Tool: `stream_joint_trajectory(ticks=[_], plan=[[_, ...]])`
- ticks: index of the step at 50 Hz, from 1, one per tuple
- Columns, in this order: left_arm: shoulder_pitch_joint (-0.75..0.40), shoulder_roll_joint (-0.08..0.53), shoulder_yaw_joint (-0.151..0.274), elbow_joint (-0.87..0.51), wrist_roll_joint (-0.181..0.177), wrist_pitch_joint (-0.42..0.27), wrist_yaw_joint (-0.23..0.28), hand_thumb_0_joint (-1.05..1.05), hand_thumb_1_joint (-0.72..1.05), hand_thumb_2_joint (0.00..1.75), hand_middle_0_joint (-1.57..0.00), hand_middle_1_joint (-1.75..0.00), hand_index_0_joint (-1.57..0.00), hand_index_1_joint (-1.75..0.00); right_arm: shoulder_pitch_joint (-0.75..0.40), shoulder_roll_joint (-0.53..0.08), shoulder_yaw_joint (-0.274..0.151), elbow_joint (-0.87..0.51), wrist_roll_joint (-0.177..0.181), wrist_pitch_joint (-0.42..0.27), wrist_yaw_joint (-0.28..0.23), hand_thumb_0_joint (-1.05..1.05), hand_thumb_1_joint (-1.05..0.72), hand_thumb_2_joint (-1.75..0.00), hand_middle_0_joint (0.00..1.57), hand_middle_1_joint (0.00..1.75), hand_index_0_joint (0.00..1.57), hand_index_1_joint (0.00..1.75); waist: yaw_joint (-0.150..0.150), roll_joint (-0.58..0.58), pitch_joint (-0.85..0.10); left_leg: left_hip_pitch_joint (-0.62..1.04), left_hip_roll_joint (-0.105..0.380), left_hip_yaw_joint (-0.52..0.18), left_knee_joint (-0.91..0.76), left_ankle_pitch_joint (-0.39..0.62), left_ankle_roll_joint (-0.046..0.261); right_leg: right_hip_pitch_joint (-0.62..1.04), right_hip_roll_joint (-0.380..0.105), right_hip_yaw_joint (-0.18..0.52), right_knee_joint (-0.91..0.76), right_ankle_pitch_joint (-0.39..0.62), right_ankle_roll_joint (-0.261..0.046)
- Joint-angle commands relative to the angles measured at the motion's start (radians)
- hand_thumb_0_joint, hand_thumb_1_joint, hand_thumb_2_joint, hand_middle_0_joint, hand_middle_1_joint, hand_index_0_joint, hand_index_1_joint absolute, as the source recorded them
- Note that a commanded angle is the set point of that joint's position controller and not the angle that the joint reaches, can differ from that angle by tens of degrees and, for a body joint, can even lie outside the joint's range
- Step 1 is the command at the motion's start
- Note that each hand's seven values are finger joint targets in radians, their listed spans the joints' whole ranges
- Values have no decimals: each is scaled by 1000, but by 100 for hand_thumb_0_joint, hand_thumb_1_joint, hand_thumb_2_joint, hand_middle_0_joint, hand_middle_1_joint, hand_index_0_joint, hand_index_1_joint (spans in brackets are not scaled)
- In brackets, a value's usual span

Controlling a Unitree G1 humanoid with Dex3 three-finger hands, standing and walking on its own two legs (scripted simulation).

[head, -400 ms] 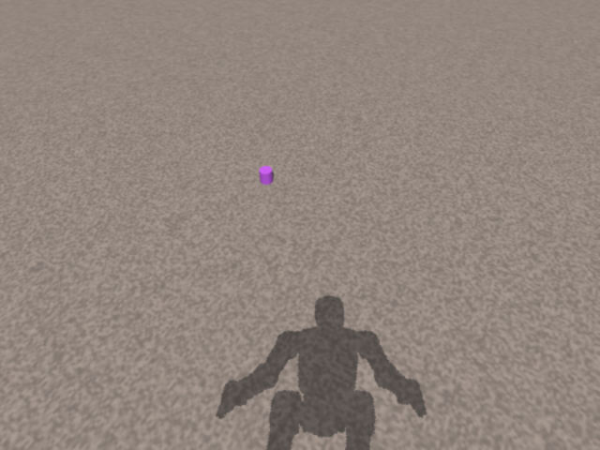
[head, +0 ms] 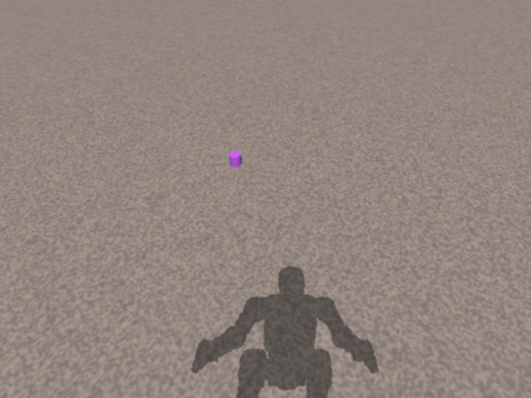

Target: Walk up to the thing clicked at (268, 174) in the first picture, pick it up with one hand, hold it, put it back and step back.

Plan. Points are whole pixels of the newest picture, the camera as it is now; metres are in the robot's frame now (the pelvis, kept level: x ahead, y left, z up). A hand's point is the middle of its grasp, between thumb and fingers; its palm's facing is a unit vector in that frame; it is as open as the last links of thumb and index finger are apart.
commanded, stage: stand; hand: left
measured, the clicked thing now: (235, 159) +1.53 +0.21 -0.75
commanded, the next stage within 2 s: walk up in 0.72 s
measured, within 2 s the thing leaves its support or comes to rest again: neither
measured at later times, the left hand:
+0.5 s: hand out of the picture +0.07 +0.25 -0.16, palm faces -0.03 -0.94 -0.33, open 7.3 cm
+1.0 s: hand out of the picture +0.06 +0.32 -0.16, palm faces +0.04 -0.93 -0.36, open 7.3 cm
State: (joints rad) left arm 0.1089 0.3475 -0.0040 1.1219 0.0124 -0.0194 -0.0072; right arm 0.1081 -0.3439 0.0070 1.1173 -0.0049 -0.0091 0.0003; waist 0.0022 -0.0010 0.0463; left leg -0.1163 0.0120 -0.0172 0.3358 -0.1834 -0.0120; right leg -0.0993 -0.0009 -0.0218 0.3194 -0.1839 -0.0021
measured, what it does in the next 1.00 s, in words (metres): lifts its left foot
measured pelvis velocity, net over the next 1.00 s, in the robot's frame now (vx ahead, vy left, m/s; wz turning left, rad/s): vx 0.05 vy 0.03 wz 0.03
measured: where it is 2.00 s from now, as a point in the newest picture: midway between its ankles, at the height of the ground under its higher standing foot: (263, 330)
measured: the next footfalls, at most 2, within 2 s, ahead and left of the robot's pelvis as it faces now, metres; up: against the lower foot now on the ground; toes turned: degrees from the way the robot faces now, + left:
left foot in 1.02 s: +0.18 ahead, +0.17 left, +0.00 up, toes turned +5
right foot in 1.52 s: +0.48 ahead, -0.09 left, +0.00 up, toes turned -6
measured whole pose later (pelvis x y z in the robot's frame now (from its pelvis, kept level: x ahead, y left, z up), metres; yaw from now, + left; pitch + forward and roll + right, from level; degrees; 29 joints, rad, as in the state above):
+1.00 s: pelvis +0.05 +0.03 -0.01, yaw +2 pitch -2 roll -2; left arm 0.29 0.43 0.08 1.01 0.05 -0.05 -0.07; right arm 0.19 -0.43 -0.08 1.02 -0.04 -0.03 0.07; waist 0.06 0.01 0.05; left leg -0.37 0.06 0.00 0.64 -0.41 0.02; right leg -0.04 -0.02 -0.04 0.38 -0.32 -0.01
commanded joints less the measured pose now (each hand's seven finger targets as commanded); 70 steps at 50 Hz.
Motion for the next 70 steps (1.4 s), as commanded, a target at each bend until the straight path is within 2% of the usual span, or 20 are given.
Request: stream_joint_trajectory(ticks=[1, 7, 35, 36, 37, 38, 40, 41, 42, 44, 47, 49, 51, 52, 53, 54, 55, 59, 64, 70], plan=[[-35, 208, 41, -59, -2, -21, 17, 0, 90, 90, -20, -30, -20, -30, -35, -204, -41, -59, -2, -24, -9, 0, -90, -90, 20, 30, 20, 30, -1, -1, -72, 14, 114, -82, -45, 139, 36, 4, -134, 98, -51, 136, -22], [-30, 209, 44, -55, -3, -16, 15, 0, 90, 90, -20, -30, -20, -30, -30, -207, -42, -53, -3, -24, -8, 0, -90, -90, 20, 30, 20, 30, 0, 14, -47, -11, 110, -88, -64, 78, 32, -8, -128, 100, -59, 70, -24], [-18, 209, 42, -53, -5, -16, 16, 0, 90, 90, -20, -30, -20, -30, -26, -216, -38, -57, -1, -24, -12, 0, -90, -90, 20, 30, 20, 30, 2, 11, -73, 20, 118, -88, -47, 177, 36, 14, -137, 98, -45, 156, -22], [48, 313, 109, -109, 15, -32, -16, 0, 90, 90, -20, -30, -20, -30, 40, -311, -107, -113, -19, -44, 15, 0, -90, -90, 20, 30, 20, 30, 6, -10, -196, 29, 87, -98, 48, -363, 118, 38, -86, 86, 49, -343, -62], [53, 312, 116, -100, 25, -33, -27, 0, 90, 90, -20, -30, -20, -30, 34, -320, -117, -108, -30, -45, 27, 0, -90, -90, 20, 30, 20, 30, 16, 16, -102, -95, 98, -134, 53, -534, 133, -42, -108, 135, 78, -516, -84], [33, 301, 119, -112, 27, -34, -33, 0, 90, 90, -20, -30, -20, -30, -1, -307, -116, -124, -32, -42, 33, 0, -90, -90, 20, 30, 20, 30, 26, 20, -3, -213, 85, -127, 63, -555, 121, -85, -121, 167, 60, -561, -92], [97, 315, 133, -118, 23, -42, -38, 0, 90, 90, -20, -30, -20, -30, -88, -259, -111, -181, -34, -46, 46, 0, -90, -90, 20, 30, 20, 30, 76, -64, 92, -441, 42, -46, 208, -388, 85, 9, -216, 313, -53, -614, -151], [150, 338, 145, -113, 27, -52, -35, 0, 90, 90, -20, -30, -20, -30, -126, -230, -109, -200, -36, -50, 46, 0, -90, -90, 20, 30, 20, 30, 115, -154, 118, -588, 10, 50, 390, -254, 50, 136, -325, 446, -171, -575, -214], [182, 359, 150, -125, 30, -62, -32, 0, 90, 90, -20, -30, -20, -30, -130, -225, -106, -209, -39, -57, 45, 0, -90, -90, 20, 30, 20, 30, 128, -140, 105, -663, 52, 2, 443, -276, 43, 226, -392, 509, -206, -445, -265], [172, 362, 156, -153, 29, -63, -32, 0, 90, 90, -20, -30, -20, -30, -100, -246, -115, -215, -33, -66, 52, 0, -90, -90, 20, 30, 20, 30, 106, -85, 65, -605, 83, -28, 433, -296, 40, 245, -376, 473, -179, -321, -273], [61, 345, 146, -214, 31, -55, -43, 0, 90, 90, -20, -30, -20, -30, -12, -252, -130, -210, -30, -66, 73, 0, -90, -90, 20, 30, 20, 30, 39, -170, 34, -352, 79, -5, 323, -274, 34, 34, -267, 277, -159, -407, -203], [11, 339, 137, -248, 22, -52, -50, 0, 90, 90, -20, -30, -20, -30, 45, -255, -139, -202, -27, -67, 75, 0, -90, -90, 20, 30, 20, 30, 3, -166, 24, -198, 61, 40, 239, -128, 21, -81, -220, 181, -111, -335, -172], [-13, 308, 123, -264, 14, -47, -56, 0, 90, 90, -20, -30, -20, -30, 196, -264, -161, -161, -27, -67, 64, 0, -90, -90, 20, 30, 20, 30, -81, -66, -24, 112, 18, 92, 159, 38, 14, -283, -142, 55, 78, -285, -126], [11, 267, 109, -268, 17, -45, -58, 0, 90, 90, -20, -30, -20, -30, 317, -302, -183, -130, -33, -69, 50, 0, -90, -90, 20, 30, 20, 30, -145, 77, -88, 332, 7, 59, 157, -33, 37, -428, -82, -2, 321, -232, -105], [73, 188, 91, -273, 12, -44, -56, 0, 90, 90, -20, -30, -20, -30, 409, -381, -205, -128, -50, -75, 35, 0, -90, -90, 20, 30, 20, 30, -173, 329, -120, 418, 202, -273, -27, -381, 98, -610, 60, -37, 659, -391, -71], [104, 215, 95, -266, 5, -39, -45, 0, 90, 90, -20, -30, -20, -30, 344, -437, -206, -175, -48, -85, 33, 0, -90, -90, 20, 30, 20, 30, -130, 272, -88, 270, 387, -652, -187, -692, 172, -647, 78, 99, 810, -391, -55], [114, 299, 105, -256, 10, -36, -39, 0, 90, 90, -20, -30, -20, -30, 232, -444, -203, -212, -16, -82, 38, 0, -90, -90, 20, 30, 20, 30, -85, 196, -11, 138, 438, -672, -226, -743, 245, -603, -7, 171, 837, -348, -66], [194, 311, 104, -183, -11, -47, -52, 0, 90, 90, -20, -30, -20, -30, 125, -310, -148, -262, -4, -100, 35, 0, -90, -90, 20, 30, 20, 30, -8, 103, 72, -14, 259, -231, -170, -323, 155, -497, -80, 159, 709, -125, -35], [127, 278, 102, -235, -1, -38, -77, 0, 90, 90, -20, -30, -20, -30, 171, -307, -146, -272, 2, -112, 37, 0, -90, -90, 20, 30, 20, 30, -19, 121, 102, 17, 245, -94, -206, -140, 197, -514, -100, 86, 526, -6, 18], [-59, 229, 93, -315, 3, -44, -93, 0, 90, 90, -20, -30, -20, -30, 236, -318, -145, -282, 1, -103, 37, 0, -90, -90, 20, 30, 20, 30, -63, 102, 87, 61, 206, 16, -130, 183, 164, -424, -84, -17, 271, 121, -20]])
